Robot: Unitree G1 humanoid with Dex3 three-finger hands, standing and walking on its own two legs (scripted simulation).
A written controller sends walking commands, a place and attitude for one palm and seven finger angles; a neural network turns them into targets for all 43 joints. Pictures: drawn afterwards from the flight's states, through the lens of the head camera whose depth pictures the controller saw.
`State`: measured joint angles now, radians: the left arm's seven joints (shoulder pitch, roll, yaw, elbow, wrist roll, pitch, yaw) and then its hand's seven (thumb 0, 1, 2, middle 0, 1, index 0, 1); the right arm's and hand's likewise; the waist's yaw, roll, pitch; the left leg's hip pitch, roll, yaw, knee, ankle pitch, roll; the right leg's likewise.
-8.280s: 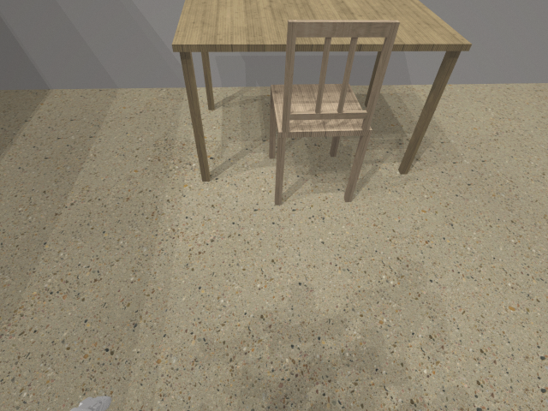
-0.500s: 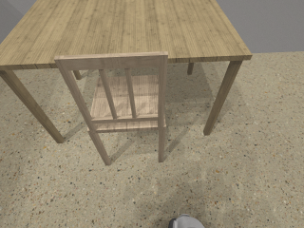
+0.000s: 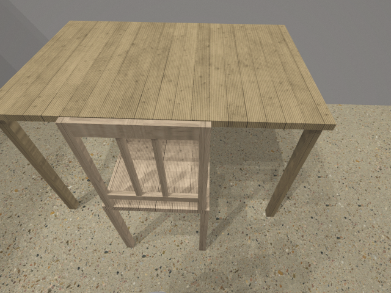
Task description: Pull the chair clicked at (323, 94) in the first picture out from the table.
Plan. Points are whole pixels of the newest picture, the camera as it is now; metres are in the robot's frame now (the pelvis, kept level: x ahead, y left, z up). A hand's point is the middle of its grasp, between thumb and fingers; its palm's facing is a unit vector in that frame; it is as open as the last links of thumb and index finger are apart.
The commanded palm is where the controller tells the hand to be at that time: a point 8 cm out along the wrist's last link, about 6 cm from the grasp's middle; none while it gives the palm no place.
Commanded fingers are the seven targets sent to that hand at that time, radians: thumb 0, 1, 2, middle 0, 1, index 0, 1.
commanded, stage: come to a stop and stand still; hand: left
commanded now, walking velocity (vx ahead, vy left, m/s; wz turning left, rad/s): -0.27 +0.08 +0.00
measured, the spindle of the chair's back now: (130, 169) +0.46 +0.24 -0.10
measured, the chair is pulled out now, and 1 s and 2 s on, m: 0.00 0.00 0.00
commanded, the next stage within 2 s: look again from close up in 1.90 s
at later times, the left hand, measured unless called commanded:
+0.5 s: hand out of the picture +0.03 +0.20 -0.17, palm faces -0.02 -0.95 -0.30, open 7.4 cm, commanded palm none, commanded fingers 0.00 0.90 0.90 -0.20 -0.30 -0.20 -0.30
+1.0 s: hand out of the picture -0.01 +0.23 -0.18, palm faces +0.02 -0.98 -0.18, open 7.3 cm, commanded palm none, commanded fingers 0.00 0.90 0.90 -0.20 -0.30 -0.20 -0.30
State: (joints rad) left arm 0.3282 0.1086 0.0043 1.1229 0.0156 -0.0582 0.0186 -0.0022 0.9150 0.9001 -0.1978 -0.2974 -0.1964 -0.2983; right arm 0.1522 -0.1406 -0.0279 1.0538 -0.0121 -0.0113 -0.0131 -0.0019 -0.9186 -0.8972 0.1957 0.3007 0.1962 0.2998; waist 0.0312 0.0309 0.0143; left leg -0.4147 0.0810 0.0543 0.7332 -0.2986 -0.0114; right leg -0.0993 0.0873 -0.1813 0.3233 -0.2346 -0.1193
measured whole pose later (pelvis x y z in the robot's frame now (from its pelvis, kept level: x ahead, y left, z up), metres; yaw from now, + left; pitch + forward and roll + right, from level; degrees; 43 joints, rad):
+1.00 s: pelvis -0.05 +0.05 +0.00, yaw -1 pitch -1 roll -1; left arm 0.27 0.18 0.01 0.97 0.01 0.02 0.04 0.00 0.92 0.90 -0.20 -0.30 -0.20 -0.30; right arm 0.29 -0.15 -0.01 1.01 -0.02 0.01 -0.03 0.01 -0.94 -0.90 0.20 0.30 0.20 0.30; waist 0.00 -0.02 0.03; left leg -0.23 -0.02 0.07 0.51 -0.26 0.06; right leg -0.23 0.00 -0.14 0.46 -0.21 -0.04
